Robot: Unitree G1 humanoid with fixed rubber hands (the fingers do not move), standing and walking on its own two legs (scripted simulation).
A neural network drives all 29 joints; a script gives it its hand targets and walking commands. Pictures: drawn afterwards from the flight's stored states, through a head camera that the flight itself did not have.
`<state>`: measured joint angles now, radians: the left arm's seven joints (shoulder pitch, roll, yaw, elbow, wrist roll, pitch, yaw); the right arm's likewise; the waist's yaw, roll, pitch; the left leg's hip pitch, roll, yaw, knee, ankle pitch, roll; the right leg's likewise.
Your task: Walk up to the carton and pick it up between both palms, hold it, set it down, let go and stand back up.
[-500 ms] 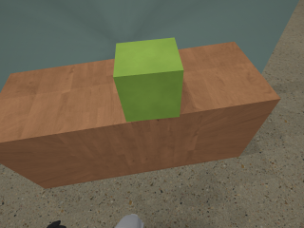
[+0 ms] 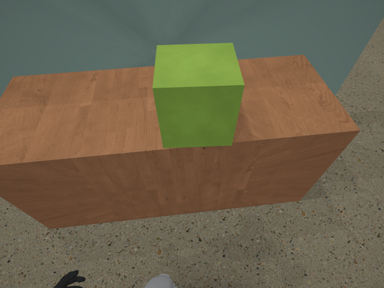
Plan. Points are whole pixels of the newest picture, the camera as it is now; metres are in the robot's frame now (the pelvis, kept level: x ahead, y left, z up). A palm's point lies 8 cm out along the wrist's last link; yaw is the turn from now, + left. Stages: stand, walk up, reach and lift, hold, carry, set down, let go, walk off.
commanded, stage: walk up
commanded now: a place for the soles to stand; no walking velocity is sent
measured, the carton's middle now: (196, 97) +0.66 +0.03 -0.03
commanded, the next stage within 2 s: none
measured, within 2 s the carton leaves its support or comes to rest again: neither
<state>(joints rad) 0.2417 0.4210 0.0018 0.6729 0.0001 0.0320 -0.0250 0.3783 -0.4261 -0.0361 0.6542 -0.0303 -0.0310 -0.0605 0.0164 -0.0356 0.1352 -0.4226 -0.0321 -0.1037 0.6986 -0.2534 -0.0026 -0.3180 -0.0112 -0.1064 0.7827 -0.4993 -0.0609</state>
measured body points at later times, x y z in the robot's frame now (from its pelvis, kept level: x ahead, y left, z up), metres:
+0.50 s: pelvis +0.02 +0.01 +0.00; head +0.06 +0.02 +0.45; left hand +0.10 +0.32 -0.11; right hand +0.11 -0.32 -0.09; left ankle +0.09 +0.15 -0.71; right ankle +0.00 -0.07 -0.71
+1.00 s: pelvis +0.03 -0.03 +0.02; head +0.08 -0.04 +0.47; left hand +0.10 +0.29 -0.07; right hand +0.11 -0.34 -0.09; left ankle +0.05 +0.15 -0.66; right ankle +0.02 -0.07 -0.71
